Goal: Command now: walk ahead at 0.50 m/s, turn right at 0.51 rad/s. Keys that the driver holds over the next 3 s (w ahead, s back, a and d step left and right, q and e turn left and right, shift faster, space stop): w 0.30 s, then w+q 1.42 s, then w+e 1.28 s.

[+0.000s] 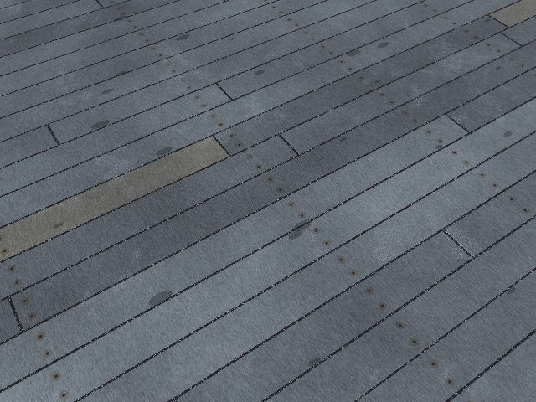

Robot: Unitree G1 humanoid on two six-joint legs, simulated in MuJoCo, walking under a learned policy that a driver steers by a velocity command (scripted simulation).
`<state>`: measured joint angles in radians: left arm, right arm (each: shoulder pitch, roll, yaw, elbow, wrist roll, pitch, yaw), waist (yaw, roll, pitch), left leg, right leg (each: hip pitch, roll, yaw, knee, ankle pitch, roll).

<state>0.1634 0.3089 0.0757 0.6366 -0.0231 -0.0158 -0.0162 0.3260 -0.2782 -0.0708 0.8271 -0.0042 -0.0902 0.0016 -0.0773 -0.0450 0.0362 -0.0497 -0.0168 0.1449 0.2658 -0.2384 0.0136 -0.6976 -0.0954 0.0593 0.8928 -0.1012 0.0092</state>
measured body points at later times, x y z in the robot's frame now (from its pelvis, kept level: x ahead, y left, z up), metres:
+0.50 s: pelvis +0.28 -0.06 +0.00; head +0.30 -0.07 +0.45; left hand +0.36 +0.21 -0.11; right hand +0.41 -0.34 -0.11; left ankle +0.44 +0.11 -0.67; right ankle +0.23 -0.15 -0.74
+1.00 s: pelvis +0.57 +0.00 +0.00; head +0.60 +0.02 +0.45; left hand +0.69 +0.30 -0.09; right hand +0.71 -0.25 -0.11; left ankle +0.55 +0.07 -0.74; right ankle +0.73 -0.16 -0.68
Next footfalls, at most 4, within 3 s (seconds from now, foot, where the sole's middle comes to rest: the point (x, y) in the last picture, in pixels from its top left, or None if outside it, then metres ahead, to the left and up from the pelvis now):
0.18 right None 0.27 -0.15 -0.78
0.72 left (228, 358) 0.59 0.08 -0.78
1.20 right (273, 252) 0.89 -0.06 -0.78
1.72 left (146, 231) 1.00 0.31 -0.78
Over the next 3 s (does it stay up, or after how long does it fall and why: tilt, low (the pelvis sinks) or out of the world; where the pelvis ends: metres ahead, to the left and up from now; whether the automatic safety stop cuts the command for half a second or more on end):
stays up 1.54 0.53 0.00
